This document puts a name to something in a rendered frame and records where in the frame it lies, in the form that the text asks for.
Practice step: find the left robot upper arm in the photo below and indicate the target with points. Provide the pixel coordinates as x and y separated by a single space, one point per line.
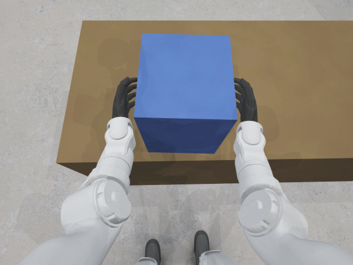
92 219

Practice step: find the right robot upper arm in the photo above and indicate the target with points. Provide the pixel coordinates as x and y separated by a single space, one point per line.
278 233

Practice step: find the robot left forearm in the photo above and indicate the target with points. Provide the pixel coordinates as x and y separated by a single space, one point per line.
117 158

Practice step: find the robot left hand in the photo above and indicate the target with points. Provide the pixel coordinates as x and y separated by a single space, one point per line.
121 105

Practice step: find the robot left foot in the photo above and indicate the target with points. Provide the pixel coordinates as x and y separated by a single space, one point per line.
153 250

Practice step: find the right robot thigh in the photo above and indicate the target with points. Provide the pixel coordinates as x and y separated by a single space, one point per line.
217 259

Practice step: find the robot right hand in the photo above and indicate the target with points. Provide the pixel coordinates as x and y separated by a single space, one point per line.
247 106

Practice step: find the carton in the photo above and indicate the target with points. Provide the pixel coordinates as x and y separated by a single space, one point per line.
185 97

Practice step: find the pedestal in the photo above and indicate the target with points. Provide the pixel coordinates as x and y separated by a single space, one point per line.
301 72

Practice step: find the robot right forearm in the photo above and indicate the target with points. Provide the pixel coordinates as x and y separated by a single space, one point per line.
252 167

